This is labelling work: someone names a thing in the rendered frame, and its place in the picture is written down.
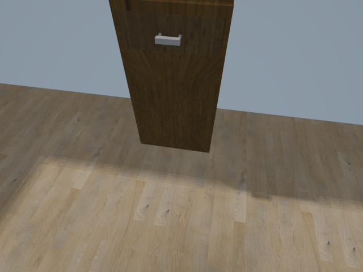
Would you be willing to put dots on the cabinet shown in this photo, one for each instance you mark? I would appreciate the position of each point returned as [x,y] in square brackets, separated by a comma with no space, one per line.
[174,95]

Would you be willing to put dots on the handle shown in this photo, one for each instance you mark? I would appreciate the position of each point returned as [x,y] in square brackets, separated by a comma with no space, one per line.
[165,40]

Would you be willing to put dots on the drawer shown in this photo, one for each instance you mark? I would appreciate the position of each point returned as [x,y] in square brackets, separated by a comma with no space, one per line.
[200,35]

